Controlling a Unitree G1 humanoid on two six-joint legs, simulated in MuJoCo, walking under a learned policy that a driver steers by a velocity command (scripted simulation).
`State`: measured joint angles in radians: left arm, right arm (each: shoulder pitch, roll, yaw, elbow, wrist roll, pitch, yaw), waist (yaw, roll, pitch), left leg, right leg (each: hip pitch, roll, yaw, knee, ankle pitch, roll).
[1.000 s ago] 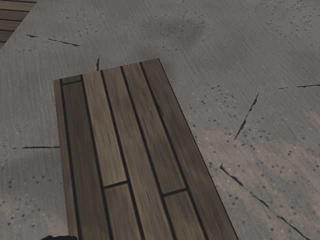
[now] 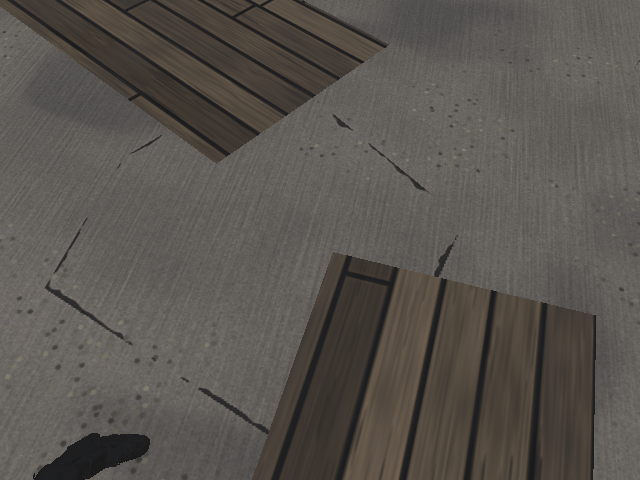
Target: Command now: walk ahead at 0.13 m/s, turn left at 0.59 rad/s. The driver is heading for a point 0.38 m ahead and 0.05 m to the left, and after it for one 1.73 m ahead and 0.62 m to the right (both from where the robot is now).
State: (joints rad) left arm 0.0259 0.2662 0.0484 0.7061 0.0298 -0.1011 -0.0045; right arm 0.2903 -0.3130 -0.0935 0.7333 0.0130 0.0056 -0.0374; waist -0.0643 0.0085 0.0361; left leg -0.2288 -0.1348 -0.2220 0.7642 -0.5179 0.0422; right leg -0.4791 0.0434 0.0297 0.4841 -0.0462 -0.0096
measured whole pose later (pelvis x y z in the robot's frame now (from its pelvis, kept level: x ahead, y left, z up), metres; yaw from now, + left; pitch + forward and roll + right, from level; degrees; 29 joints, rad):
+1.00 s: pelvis +0.27 +0.08 +0.00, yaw +13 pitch +2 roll -1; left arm 0.09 0.30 0.05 0.73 -0.01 -0.05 -0.04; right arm 0.29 -0.29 -0.04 0.72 0.00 -0.05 -0.02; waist -0.01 0.01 0.07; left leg -0.37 -0.02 -0.06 1.26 -0.50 -0.04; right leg -0.46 0.08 -0.03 0.51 -0.06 -0.08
